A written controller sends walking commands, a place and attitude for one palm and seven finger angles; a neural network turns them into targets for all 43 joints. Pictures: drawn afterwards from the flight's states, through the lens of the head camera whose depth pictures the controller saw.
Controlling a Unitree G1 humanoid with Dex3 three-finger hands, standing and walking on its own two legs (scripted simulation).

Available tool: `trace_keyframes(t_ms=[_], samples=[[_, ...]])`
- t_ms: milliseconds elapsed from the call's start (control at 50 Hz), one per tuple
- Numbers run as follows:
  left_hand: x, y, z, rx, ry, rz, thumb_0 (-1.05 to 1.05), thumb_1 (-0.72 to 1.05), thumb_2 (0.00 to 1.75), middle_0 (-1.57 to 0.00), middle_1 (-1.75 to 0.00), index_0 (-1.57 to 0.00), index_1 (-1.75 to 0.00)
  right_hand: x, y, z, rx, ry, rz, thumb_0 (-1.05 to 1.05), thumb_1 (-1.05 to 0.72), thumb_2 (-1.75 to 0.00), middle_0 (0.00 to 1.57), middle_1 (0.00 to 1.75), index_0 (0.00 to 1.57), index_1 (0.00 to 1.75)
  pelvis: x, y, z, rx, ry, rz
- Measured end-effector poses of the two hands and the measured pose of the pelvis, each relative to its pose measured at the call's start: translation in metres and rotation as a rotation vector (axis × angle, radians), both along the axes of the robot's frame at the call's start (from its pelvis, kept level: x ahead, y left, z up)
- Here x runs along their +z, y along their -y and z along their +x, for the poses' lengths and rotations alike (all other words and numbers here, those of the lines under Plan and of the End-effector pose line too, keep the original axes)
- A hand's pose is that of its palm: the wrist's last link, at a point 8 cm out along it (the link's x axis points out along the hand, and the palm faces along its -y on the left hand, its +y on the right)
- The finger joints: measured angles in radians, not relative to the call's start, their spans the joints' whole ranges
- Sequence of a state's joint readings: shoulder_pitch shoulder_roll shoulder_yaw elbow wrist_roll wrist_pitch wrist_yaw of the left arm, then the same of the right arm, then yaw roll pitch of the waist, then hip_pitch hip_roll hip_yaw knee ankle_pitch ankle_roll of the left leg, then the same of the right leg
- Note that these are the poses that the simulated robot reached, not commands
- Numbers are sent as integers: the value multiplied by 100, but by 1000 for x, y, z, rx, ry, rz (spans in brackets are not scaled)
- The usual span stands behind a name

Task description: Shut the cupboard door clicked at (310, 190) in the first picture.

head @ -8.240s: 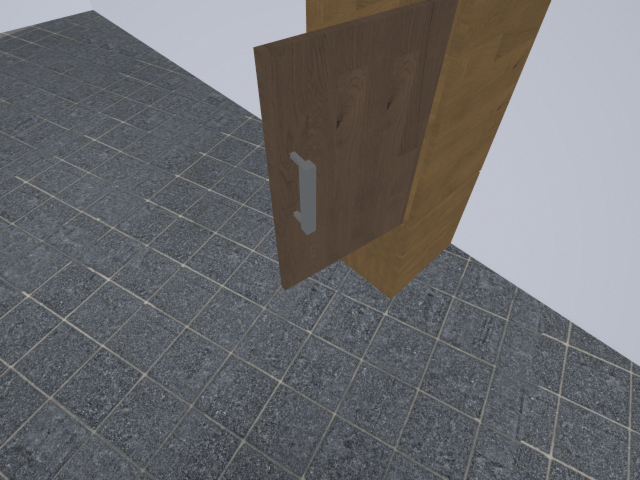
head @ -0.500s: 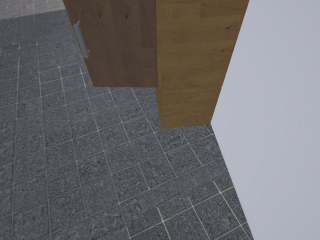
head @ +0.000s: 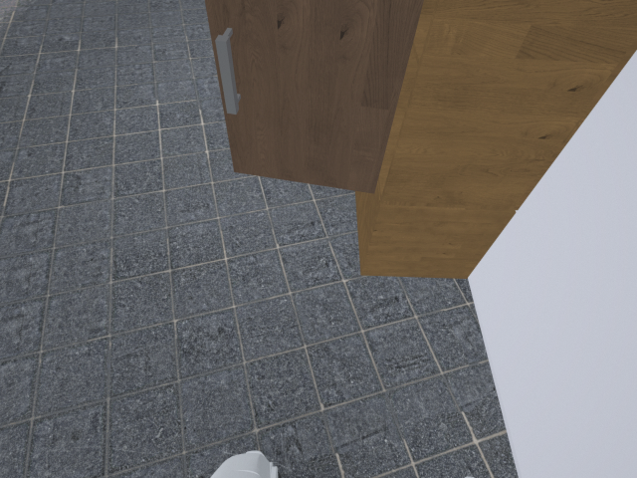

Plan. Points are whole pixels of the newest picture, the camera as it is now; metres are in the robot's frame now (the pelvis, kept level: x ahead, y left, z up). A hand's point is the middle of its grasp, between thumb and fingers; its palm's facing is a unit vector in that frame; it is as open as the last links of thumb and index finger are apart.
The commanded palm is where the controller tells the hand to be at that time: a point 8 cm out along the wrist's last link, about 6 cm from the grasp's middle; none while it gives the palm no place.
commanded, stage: take the last steps up to it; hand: left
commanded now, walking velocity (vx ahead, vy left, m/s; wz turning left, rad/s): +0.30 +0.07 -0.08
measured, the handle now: (230, 72) +0.84 +0.27 +0.00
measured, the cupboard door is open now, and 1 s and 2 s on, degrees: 81 81 81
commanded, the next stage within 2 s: come to a stop and stand still in 0.66 s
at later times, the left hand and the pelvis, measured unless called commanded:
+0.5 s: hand (228, 361) +0.28 +0.16 -0.14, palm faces -0.02 -0.98 -0.21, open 7.3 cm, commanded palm none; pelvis +0.19 -0.01 +0.02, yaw -3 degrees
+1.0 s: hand (202, 323) +0.35 +0.23 -0.17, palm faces -0.02 -0.99 -0.17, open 7.3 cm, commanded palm none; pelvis +0.34 +0.05 +0.02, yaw -5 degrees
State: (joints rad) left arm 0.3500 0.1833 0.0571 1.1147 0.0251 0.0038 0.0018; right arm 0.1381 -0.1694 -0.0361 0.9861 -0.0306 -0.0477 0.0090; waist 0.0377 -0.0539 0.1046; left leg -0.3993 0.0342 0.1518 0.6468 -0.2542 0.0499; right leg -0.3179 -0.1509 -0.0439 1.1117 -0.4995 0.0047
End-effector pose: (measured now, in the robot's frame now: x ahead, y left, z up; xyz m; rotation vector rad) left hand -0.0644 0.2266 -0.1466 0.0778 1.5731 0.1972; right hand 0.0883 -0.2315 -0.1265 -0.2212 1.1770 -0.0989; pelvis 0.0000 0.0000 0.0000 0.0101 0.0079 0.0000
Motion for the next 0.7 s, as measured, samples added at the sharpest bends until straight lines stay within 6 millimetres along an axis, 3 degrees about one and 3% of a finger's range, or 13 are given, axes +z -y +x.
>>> trace_keyframes(t_ms=[80,160,280,380,420,480,600,700], samples=[[13,-22,83,-58,144,29,1,91,90,-20,-30,-20,-30,9,-11,4,-61,-9,0,-1,-94,-90,20,30,20,30,13,-10,25,-16,1,11],[29,-28,168,-106,299,45,1,92,90,-20,-30,-20,-30,9,-15,-3,-94,-69,14,-1,-94,-90,20,30,20,30,20,-17,54,-27,4,21],[45,-16,274,-184,442,48,0,92,90,-20,-30,-20,-30,-3,-22,-14,-155,-199,64,0,-92,-90,20,30,20,30,19,-15,101,-43,10,39],[40,5,337,-238,489,50,0,91,90,-20,-30,-20,-30,-20,-21,-10,-202,-304,106,0,-91,-90,20,30,20,30,7,-1,147,-59,12,39],[38,11,346,-232,488,44,0,91,90,-20,-30,-20,-30,-21,-18,1,-207,-333,114,0,-91,-90,20,30,20,30,6,3,161,-55,18,22],[37,15,340,-200,424,33,0,91,90,-20,-30,-20,-30,-12,-12,33,-206,-324,103,1,-91,-90,20,30,20,30,15,6,182,-56,14,11],[40,-5,323,-130,277,65,-1,96,90,-20,-30,-20,-30,5,-5,128,-163,-208,74,1,-91,-90,20,30,19,30,28,3,226,-45,-10,8],[31,-17,308,-72,149,29,-1,94,90,-20,-30,-20,-30,11,-11,213,-95,-114,39,1,-92,-90,19,30,19,30,25,-14,265,-34,-4,-1]])
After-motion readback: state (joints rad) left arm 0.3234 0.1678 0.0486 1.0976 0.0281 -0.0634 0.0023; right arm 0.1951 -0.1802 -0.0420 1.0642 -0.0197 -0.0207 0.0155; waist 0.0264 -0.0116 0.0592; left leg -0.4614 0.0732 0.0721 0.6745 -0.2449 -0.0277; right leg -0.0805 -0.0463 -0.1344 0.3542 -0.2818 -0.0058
